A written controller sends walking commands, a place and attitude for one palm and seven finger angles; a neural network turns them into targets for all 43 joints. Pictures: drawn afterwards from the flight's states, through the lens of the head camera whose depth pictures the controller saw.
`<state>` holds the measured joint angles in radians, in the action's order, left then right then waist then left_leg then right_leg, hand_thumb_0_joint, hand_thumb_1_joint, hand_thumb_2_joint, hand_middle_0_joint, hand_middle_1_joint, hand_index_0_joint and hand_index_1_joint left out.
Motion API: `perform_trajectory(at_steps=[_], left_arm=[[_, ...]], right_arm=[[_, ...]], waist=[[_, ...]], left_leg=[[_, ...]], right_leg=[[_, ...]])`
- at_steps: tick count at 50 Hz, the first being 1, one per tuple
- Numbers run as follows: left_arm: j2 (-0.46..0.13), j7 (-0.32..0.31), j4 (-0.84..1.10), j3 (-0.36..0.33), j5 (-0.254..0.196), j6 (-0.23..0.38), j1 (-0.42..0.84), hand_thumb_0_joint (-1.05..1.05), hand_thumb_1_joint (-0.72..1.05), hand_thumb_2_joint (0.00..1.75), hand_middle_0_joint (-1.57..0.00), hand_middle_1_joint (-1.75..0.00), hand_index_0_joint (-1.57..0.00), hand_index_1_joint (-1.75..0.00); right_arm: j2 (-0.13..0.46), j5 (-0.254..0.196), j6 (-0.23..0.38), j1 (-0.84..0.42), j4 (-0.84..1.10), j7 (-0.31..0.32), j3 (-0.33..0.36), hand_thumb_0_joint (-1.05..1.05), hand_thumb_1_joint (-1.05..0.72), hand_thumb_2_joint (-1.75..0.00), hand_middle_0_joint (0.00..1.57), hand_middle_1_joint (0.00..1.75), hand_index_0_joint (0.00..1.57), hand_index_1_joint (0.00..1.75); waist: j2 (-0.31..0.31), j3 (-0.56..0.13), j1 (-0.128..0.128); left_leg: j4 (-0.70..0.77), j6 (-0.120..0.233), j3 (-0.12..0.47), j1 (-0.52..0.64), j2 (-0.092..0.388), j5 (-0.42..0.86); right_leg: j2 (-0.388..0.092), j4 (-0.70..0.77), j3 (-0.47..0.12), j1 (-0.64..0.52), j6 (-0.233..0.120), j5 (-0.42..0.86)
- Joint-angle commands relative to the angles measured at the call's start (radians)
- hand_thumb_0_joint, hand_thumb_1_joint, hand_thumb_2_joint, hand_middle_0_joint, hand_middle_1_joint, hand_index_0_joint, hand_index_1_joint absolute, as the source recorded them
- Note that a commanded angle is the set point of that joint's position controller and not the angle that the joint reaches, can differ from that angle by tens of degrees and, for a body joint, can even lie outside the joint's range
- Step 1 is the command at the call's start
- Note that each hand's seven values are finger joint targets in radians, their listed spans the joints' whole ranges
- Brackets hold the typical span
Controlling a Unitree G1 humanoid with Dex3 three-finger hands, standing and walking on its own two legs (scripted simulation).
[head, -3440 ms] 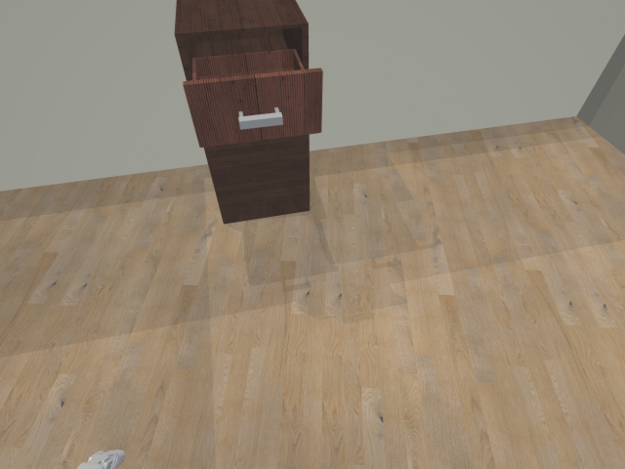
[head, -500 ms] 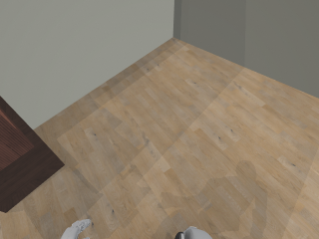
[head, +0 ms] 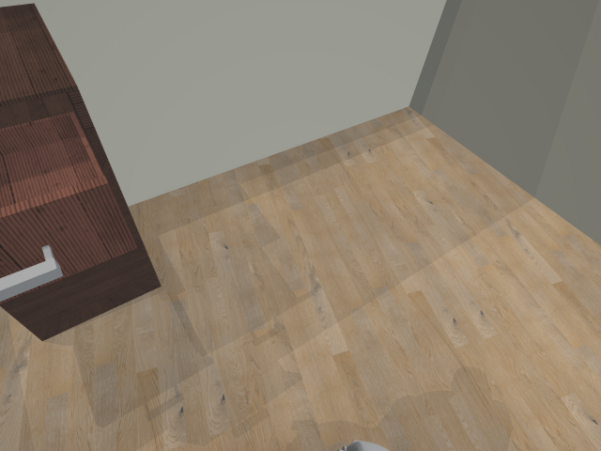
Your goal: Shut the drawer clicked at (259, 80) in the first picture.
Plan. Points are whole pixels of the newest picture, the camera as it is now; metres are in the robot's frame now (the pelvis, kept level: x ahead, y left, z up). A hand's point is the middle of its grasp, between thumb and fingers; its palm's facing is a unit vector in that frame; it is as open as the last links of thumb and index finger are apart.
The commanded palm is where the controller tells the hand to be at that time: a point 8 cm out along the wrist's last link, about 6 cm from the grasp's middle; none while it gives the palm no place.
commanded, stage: turn to face it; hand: left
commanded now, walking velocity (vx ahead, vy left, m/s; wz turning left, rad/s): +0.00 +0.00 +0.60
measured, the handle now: (16, 273) +0.36 +0.46 -0.05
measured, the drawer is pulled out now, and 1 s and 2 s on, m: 0.30 0.30 0.30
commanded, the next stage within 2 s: take the last steps up to it in 0.88 s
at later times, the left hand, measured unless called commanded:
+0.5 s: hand out of the picture +0.02 +0.15 -0.13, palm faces +0.31 -0.90 -0.29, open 7.4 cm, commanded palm none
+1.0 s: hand out of the picture -0.16 +0.15 -0.17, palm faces +0.55 -0.79 -0.25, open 7.4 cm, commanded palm none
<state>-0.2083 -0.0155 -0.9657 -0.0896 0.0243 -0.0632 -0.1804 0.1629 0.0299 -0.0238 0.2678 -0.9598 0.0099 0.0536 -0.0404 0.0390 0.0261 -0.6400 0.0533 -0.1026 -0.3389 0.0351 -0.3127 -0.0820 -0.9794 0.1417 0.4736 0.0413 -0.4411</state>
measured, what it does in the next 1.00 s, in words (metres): steps on the spot, turning left: right foot, then left foot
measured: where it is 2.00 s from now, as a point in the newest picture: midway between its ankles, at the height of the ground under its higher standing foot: outside the picture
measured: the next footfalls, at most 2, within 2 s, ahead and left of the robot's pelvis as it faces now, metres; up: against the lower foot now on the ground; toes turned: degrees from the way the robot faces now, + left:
right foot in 0.38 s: +0.06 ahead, -0.16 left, +0.00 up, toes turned +11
left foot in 0.84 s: -0.07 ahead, +0.05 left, +0.00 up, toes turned +33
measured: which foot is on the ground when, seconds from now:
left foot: down 0.00-0.38, up 0.40-0.82, down 0.84-1.00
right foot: up 0.00-0.36, down 0.38-0.84, up 0.86-1.00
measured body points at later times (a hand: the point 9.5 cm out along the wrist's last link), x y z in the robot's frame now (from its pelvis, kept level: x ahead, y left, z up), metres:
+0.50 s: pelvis -0.01 -0.07 +0.01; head +0.01 -0.10 +0.46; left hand +0.00 +0.20 -0.11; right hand +0.14 -0.31 -0.14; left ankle -0.03 +0.07 -0.65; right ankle +0.02 -0.17 -0.73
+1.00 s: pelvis -0.05 -0.04 +0.01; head -0.04 -0.01 +0.46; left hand -0.19 +0.19 -0.15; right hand +0.17 -0.19 -0.12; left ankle -0.11 +0.03 -0.73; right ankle +0.01 -0.18 -0.66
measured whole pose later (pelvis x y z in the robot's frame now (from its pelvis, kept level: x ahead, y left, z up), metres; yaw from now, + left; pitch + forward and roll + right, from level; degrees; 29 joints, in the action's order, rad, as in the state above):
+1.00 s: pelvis -0.05 -0.04 +0.01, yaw +30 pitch -1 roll -1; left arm -0.27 -0.01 -1.01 -0.07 0.02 -0.07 -0.26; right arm 0.18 0.01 -0.03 0.12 -0.94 0.01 0.02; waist -0.05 0.09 -0.05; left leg -0.49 0.04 -0.05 -0.19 0.00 -0.28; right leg -0.10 -1.03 0.06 0.43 0.07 -0.44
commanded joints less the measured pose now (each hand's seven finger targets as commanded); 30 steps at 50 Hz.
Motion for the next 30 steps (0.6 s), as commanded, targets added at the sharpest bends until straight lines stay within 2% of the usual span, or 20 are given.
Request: perform_trajectory(at_steps=[1, 3, 6, 8, 12, 15, 16, 17, 18, 19, 20, 21, 22, 23, 24, 25, 28, 30], left_arm=[[-0.071, 0.005, 0.075, -0.015, -0.004, 0.038, -0.004, 0.0, 0.9, 0.9, -0.2, -0.3, -0.2, -0.3], [-0.08, 0.003, 0.065, -0.014, -0.009, 0.034, -0.015, 0.0, 0.9, 0.9, -0.2, -0.3, -0.2, -0.3], [-0.088, -0.002, 0.077, -0.011, -0.013, 0.029, -0.001, 0.0, 0.9, 0.9, -0.2, -0.3, -0.2, -0.3], [-0.094, -0.003, 0.088, -0.01, -0.013, 0.03, 0.025, 0.0, 0.9, 0.9, -0.2, -0.3, -0.2, -0.3], [-0.099, -0.007, 0.104, -0.004, -0.018, 0.03, 0.02, 0.0, 0.9, 0.9, -0.2, -0.3, -0.2, -0.3], [-0.104, -0.01, 0.105, -0.001, -0.022, 0.039, -0.042, 0.0, 0.9, 0.9, -0.2, -0.3, -0.2, -0.3], [-0.111, -0.012, 0.1, -0.002, -0.023, 0.043, -0.071, 0.0, 0.9, 0.9, -0.2, -0.3, -0.2, -0.3], [-0.125, -0.015, 0.094, -0.007, -0.022, 0.05, -0.121, 0.0, 0.9, 0.9, -0.2, -0.3, -0.2, -0.3], [-0.193, -0.021, 0.1, -0.017, -0.008, 0.061, -0.143, 0.0, 0.9, 0.9, -0.2, -0.3, -0.2, -0.3], [-0.281, -0.024, 0.118, -0.032, 0.006, 0.065, -0.136, 0.0, 0.9, 0.9, -0.2, -0.3, -0.2, -0.3], [-0.27, -0.025, 0.14, -0.025, -0.005, 0.063, -0.105, 0.0, 0.9, 0.9, -0.2, -0.3, -0.2, -0.3], [-0.241, -0.024, 0.153, -0.021, -0.006, 0.063, -0.042, 0.0, 0.9, 0.9, -0.2, -0.3, -0.2, -0.3], [-0.202, -0.02, 0.164, -0.008, -0.007, 0.065, 0.013, 0.0, 0.9, 0.9, -0.2, -0.3, -0.2, -0.3], [-0.174, -0.02, 0.174, 0.001, -0.005, 0.066, 0.047, 0.0, 0.9, 0.9, -0.2, -0.3, -0.2, -0.3], [-0.16, -0.02, 0.176, 0.004, -0.003, 0.072, 0.041, 0.0, 0.9, 0.9, -0.2, -0.3, -0.2, -0.3], [-0.157, -0.02, 0.171, 0.006, -0.003, 0.075, 0.011, 0.0, 0.9, 0.9, -0.2, -0.3, -0.2, -0.3], [-0.171, -0.021, 0.14, 0.003, -0.002, 0.074, -0.073, 0.0, 0.9, 0.9, -0.2, -0.3, -0.2, -0.3], [-0.189, -0.019, 0.125, -0.001, 0.002, 0.073, -0.114, 0.0, 0.9, 0.9, -0.2, -0.3, -0.2, -0.3]], right_arm=[[0.192, -0.008, 0.033, 0.003, 0.07, 0.017, 0.035, 0.0, -0.9, -0.9, 0.2, 0.3, 0.2, 0.3], [0.2, -0.012, 0.033, 0.007, 0.068, 0.017, 0.038, 0.0, -0.9, -0.9, 0.2, 0.3, 0.2, 0.3], [0.223, -0.01, 0.024, 0.013, 0.066, 0.012, 0.048, 0.0, -0.9, -0.9, 0.2, 0.3, 0.2, 0.3], [0.233, -0.01, 0.019, 0.022, 0.063, 0.009, 0.052, 0.0, -0.9, -0.9, 0.2, 0.3, 0.2, 0.3], [0.261, -0.006, 0.006, -0.019, 0.077, 0.003, 0.064, 0.0, -0.9, -0.9, 0.2, 0.3, 0.2, 0.3], [0.271, -0.006, -0.003, -0.078, 0.102, -0.003, 0.072, 0.0, -0.9, -0.9, 0.2, 0.3, 0.2, 0.3], [0.27, -0.008, -0.006, -0.096, 0.108, -0.005, 0.072, 0.0, -0.9, -0.9, 0.2, 0.3, 0.2, 0.3], [0.263, -0.014, -0.008, -0.119, 0.121, -0.008, 0.072, 0.0, -0.9, -0.9, 0.2, 0.3, 0.2, 0.3], [0.212, -0.024, -0.01, -0.121, 0.135, -0.016, 0.067, 0.0, -0.9, -0.9, 0.2, 0.3, 0.2, 0.3], [0.148, -0.023, -0.008, -0.121, 0.168, -0.02, 0.054, 0.0, -0.9, -0.9, 0.2, 0.3, 0.2, 0.3], [0.207, -0.006, -0.016, -0.131, 0.164, -0.02, 0.067, 0.0, -0.9, -0.9, 0.2, 0.3, 0.2, 0.3], [0.2, -0.005, -0.028, -0.144, 0.151, -0.026, 0.072, 0.0, -0.9, -0.9, 0.2, 0.3, 0.2, 0.3], [0.201, -0.003, -0.033, -0.123, 0.127, -0.033, 0.07, 0.0, -0.9, -0.9, 0.2, 0.3, 0.2, 0.3], [0.187, -0.004, -0.035, -0.092, 0.112, -0.04, 0.069, 0.0, -0.9, -0.9, 0.2, 0.3, 0.2, 0.3], [0.18, -0.004, -0.036, -0.085, 0.103, -0.042, 0.063, 0.0, -0.9, -0.9, 0.2, 0.3, 0.2, 0.3], [0.175, -0.005, -0.036, -0.094, 0.103, -0.043, 0.06, 0.0, -0.9, -0.9, 0.2, 0.3, 0.2, 0.3], [0.163, -0.008, -0.037, -0.153, 0.114, -0.042, 0.051, 0.0, -0.9, -0.9, 0.2, 0.3, 0.2, 0.3], [0.151, -0.009, -0.036, -0.191, 0.122, -0.04, 0.042, 0.0, -0.9, -0.9, 0.2, 0.3, 0.2, 0.3]], waist=[[0.157, -0.091, -0.018], [0.128, -0.099, -0.014], [0.146, -0.091, 0.001], [0.157, -0.078, 0.015], [0.183, -0.078, 0.011], [0.22, -0.102, -0.015], [0.202, -0.095, -0.03], [0.17, -0.103, -0.06], [0.003, -0.102, -0.072], [-0.271, -0.065, -0.077], [-0.212, -0.057, -0.07], [-0.191, -0.005, -0.041], [-0.132, 0.039, -0.009], [-0.112, 0.045, 0.016], [-0.121, 0.044, 0.01], [-0.128, 0.03, -0.004], [-0.108, 0.003, -0.047], [-0.113, -0.012, -0.067]], left_leg=[[0.324, 0.089, 0.3, 0.205, 0.221, 0.413], [0.324, 0.096, 0.29, 0.233, 0.208, 0.45], [0.318, 0.121, 0.332, 0.261, 0.216, 0.428], [0.317, 0.123, 0.364, 0.256, 0.209, 0.413], [0.299, 0.127, 0.423, 0.201, 0.193, 0.362], [0.258, 0.112, 0.452, 0.137, 0.165, 0.378], [0.236, 0.094, 0.45, 0.085, 0.146, 0.351], [0.187, 0.059, 0.431, 0.0, 0.113, 0.271], [0.047, -0.006, 0.355, -0.152, 0.026, 0.11], [-0.206, -0.092, 0.146, -0.305, -0.121, -0.222], [-0.395, -0.078, 0.2, -0.266, -0.064, -0.241], [-0.502, -0.078, 0.199, -0.25, -0.046, -0.188], [-0.57, -0.088, 0.18, -0.253, -0.028, -0.112], [-0.596, -0.097, 0.158, -0.239, -0.015, -0.06], [-0.607, -0.108, 0.134, -0.235, -0.01, -0.037], [-0.594, -0.115, 0.122, -0.234, -0.01, -0.032], [-0.485, -0.129, 0.091, -0.231, -0.002, -0.068], [-0.392, -0.13, 0.073, -0.207, -0.003, -0.108]], right_leg=[[-0.02, -0.175, -0.13, 0.137, 0.033, 0.091], [-0.015, -0.138, -0.131, 0.118, 0.044, 0.101], [-0.006, -0.04, -0.133, 0.098, 0.054, 0.056], [0.004, 0.01, -0.134, 0.08, 0.053, 0.035], [0.032, 0.145, -0.136, -0.008, 0.044, 0.004], [0.061, 0.299, -0.127, -0.138, 0.03, 0.029], [0.067, 0.382, -0.12, -0.211, 0.026, 0.088], [0.053, 0.53, -0.119, -0.325, 0.022, 0.182], [-0.088, 0.691, -0.257, -0.448, -0.017, 0.144], [-0.367, 0.769, -0.525, -0.448, -0.135, 0.159], [-0.407, 0.777, -0.504, -0.295, -0.179, 0.116], [-0.35, 0.781, -0.461, -0.205, -0.171, 0.082], [-0.289, 0.761, -0.352, -0.181, -0.153, 0.129], [-0.246, 0.729, -0.257, -0.173, -0.136, 0.205], [-0.231, 0.71, -0.206, -0.195, -0.135, 0.27], [-0.226, 0.699, -0.18, -0.228, -0.138, 0.313], [-0.248, 0.675, -0.154, -0.335, -0.155, 0.401], [-0.262, 0.656, -0.144, -0.378, -0.169, 0.479]])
